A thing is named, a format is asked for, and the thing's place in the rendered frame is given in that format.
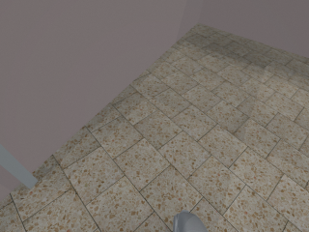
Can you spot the right robot thigh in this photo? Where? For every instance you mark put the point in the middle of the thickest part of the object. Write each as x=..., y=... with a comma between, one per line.
x=188, y=222

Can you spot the panel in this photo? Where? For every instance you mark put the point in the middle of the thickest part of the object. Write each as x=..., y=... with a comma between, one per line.
x=16, y=168

